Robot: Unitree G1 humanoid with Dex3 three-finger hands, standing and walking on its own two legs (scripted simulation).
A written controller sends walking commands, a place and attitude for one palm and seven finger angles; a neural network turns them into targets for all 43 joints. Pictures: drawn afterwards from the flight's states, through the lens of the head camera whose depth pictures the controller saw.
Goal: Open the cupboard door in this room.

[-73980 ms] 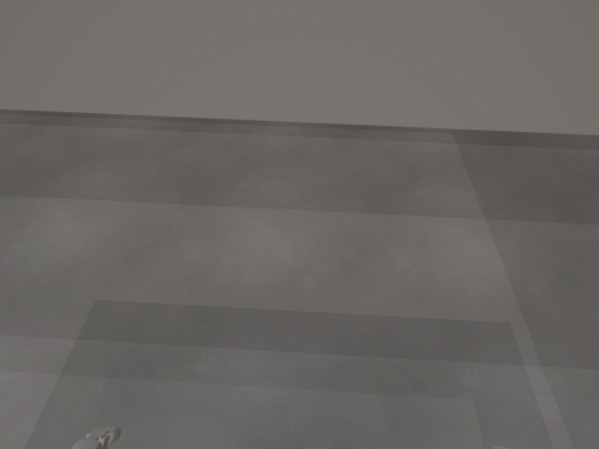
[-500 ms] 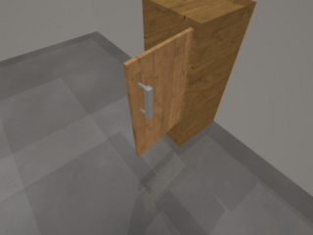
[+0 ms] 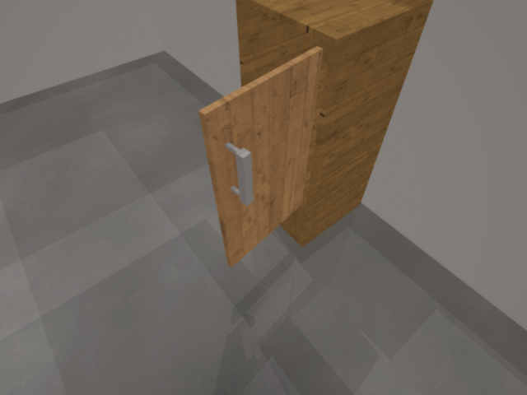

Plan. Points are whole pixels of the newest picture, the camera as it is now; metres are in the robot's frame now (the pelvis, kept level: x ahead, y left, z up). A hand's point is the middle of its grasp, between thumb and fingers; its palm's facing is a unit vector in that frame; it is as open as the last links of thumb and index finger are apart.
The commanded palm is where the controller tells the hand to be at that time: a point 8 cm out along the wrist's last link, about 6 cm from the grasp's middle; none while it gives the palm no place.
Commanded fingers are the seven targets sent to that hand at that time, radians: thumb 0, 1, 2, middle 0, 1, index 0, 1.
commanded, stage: look to check the result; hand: left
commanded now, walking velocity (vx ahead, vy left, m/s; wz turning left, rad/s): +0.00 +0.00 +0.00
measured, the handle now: (238, 174) +0.57 +0.10 -0.04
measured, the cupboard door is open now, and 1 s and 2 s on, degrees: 98 98 98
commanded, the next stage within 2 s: stand and wait in 0.04 s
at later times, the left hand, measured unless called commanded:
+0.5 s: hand out of the picture +0.00 +0.15 -0.18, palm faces +0.07 -0.98 -0.19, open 7.4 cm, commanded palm none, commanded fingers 0.00 0.90 0.90 -0.20 -0.30 -0.20 -0.30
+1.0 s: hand out of the picture -0.01 +0.16 -0.17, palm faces +0.07 -0.98 -0.18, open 7.4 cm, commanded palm none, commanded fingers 0.00 0.90 0.90 -0.20 -0.30 -0.20 -0.30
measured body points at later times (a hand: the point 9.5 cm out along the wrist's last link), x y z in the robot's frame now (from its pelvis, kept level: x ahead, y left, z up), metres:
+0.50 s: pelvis +0.01 -0.01 +0.00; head +0.03 -0.02 +0.45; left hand -0.01 +0.21 -0.16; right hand +0.00 -0.22 -0.17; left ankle +0.03 +0.13 -0.74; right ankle -0.04 -0.08 -0.74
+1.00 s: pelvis +0.01 +0.00 +0.00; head +0.03 -0.01 +0.45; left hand -0.01 +0.21 -0.16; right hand +0.00 -0.22 -0.17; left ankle +0.03 +0.13 -0.74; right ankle -0.04 -0.08 -0.74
